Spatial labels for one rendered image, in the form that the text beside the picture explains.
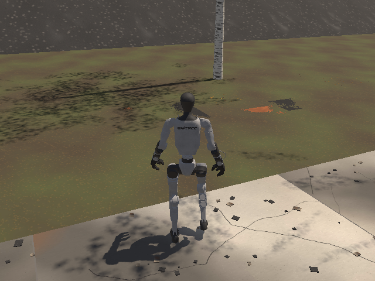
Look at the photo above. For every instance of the left robot forearm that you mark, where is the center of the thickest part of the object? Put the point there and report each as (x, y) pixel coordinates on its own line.
(157, 153)

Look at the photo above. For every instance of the humanoid robot torso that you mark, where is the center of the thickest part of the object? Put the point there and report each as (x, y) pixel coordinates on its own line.
(187, 142)

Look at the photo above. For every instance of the robot right upper arm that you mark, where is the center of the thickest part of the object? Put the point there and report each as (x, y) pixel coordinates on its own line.
(205, 123)

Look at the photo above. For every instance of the left robot hand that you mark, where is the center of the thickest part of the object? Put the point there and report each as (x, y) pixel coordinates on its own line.
(160, 161)

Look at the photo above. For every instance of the right robot forearm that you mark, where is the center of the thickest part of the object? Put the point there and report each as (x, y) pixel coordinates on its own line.
(216, 155)

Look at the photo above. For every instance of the robot left upper arm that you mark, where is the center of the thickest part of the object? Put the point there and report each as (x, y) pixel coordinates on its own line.
(169, 123)

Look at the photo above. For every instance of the robot head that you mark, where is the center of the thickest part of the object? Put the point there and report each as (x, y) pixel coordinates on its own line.
(187, 101)

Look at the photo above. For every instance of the right robot hand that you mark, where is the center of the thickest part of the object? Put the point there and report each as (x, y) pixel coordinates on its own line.
(221, 168)

